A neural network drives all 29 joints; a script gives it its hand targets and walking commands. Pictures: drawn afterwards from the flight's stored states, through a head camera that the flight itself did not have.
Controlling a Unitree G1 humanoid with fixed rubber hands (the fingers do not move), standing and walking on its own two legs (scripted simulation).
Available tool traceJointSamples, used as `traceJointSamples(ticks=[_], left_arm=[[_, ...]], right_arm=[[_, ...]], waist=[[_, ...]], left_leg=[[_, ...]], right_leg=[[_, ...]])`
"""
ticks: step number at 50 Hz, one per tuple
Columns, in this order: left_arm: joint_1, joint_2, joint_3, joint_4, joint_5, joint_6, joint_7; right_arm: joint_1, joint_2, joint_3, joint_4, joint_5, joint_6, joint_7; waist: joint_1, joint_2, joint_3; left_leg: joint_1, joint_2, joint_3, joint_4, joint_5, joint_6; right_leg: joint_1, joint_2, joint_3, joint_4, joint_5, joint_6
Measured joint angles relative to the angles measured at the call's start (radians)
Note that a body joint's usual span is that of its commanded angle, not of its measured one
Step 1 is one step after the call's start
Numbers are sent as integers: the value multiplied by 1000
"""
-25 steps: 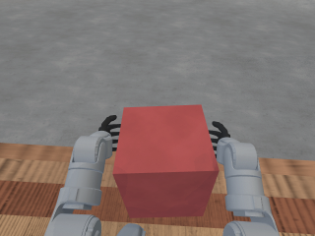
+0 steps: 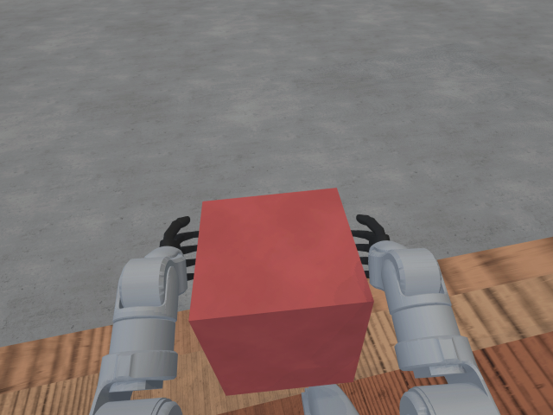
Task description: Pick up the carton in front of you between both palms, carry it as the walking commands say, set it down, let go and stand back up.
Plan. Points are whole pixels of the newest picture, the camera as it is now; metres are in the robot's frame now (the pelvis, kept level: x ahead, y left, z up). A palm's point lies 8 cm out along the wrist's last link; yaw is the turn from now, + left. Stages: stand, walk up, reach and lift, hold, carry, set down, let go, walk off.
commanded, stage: carry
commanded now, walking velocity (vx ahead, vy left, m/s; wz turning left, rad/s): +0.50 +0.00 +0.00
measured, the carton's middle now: (280, 294) +0.32 -0.04 -0.01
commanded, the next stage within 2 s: none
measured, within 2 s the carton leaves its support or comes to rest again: neither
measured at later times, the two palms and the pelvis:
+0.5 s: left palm (206, 191) +0.68 +0.10 -0.11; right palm (322, 184) +0.69 -0.20 -0.12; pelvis +0.35 -0.06 -0.19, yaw -1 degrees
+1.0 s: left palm (222, 156) +1.07 +0.08 -0.31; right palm (302, 150) +1.07 -0.22 -0.30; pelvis +0.73 -0.06 -0.40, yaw +1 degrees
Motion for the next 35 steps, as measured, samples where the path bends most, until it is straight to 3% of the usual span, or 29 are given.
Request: traceJointSamples(ticks=[5,6,7,8,9,11,12,14,17,19,22,25,28,30,31,33,34,35], left_arm=[[21,18,3,-69,-13,-5,-2],[20,21,2,-79,-16,-6,-2],[15,17,-3,-80,-17,-7,0],[5,12,-15,-72,-16,-9,4],[-13,7,-30,-59,-14,-6,9],[-49,7,-55,-31,-16,-14,25],[-60,21,-68,-14,-28,-13,28],[-82,48,-76,20,-63,-8,34],[-94,63,-89,80,-99,-21,38],[-88,60,-101,99,-108,-27,41],[-78,54,-117,91,-112,-33,43],[-79,46,-125,66,-108,-41,44],[-77,34,-125,32,-101,-44,44],[-73,37,-112,14,-100,-37,42],[-61,43,-100,4,-99,-31,38],[-51,55,-76,-3,-85,-25,18],[-60,48,-67,9,-71,-22,14],[-70,37,-57,20,-56,-15,12]], right_arm=[[-13,16,16,-20,-8,-27,-2],[-13,20,13,-31,-10,-28,-2],[-10,17,4,-46,-11,-23,-2],[-2,11,-11,-62,-9,-16,1],[9,2,-27,-81,-9,-8,9],[-4,-7,-58,-86,-18,-8,20],[-8,2,-75,-83,-29,-5,24],[-25,26,-101,-73,-62,10,27],[-3,54,-135,-82,-100,24,30],[33,60,-143,-104,-106,29,31],[75,59,-139,-148,-101,29,32],[92,46,-129,-189,-89,22,32],[103,33,-121,-232,-78,23,32],[88,34,-109,-222,-80,22,31],[73,38,-96,-205,-85,24,30],[43,50,-74,-167,-93,23,17],[32,42,-67,-151,-86,27,13],[20,27,-64,-133,-73,33,11]], waist=[[11,-44,2],[21,-60,-1],[41,-57,-5],[77,-54,-11],[119,-58,-22],[185,-27,-30],[203,-28,-33],[229,-29,-30],[238,-10,-3],[238,-7,15],[232,-8,35],[227,4,37],[216,35,17],[177,44,3],[145,53,-3],[85,39,-22],[67,33,-27],[55,36,-31]], left_leg=[[88,-4,-30,143,-221,-18],[102,-8,-23,194,-249,-20],[114,6,-11,267,-151,-20],[116,22,3,389,-139,-23],[94,32,12,550,-105,-42],[-11,37,-39,815,-76,-75],[-73,29,-66,843,-40,-83],[-206,48,-96,769,27,-90],[-339,99,-130,465,188,-102],[-391,120,-126,337,276,-98],[-439,133,-116,215,556,-72],[-406,133,-95,-39,833,-77],[-305,126,-50,-307,965,-78],[-215,105,-3,-353,1034,-51],[-138,99,14,-377,1012,-17],[-46,68,8,-333,609,20],[-26,51,1,-309,447,18],[-12,43,-12,-296,398,21]], right_leg=[[78,-7,-28,-478,437,-2],[110,-6,-43,-533,487,-12],[149,5,-69,-544,525,-28],[208,21,-102,-557,544,-36],[282,31,-128,-577,482,-59],[314,76,-138,-484,151,-71],[333,90,-133,-460,-3,-76],[349,115,-125,-426,-223,-64],[328,136,-159,-297,-295,-100],[346,140,-164,-248,-365,-104],[374,142,-151,-170,-472,-98],[403,148,-130,-70,-600,-94],[459,171,-125,21,-742,-91],[468,159,-162,182,-632,-100],[438,142,-198,348,-540,-115],[334,125,-194,624,-532,-70],[272,127,-167,664,-531,-53],[207,128,-143,639,-488,-45]])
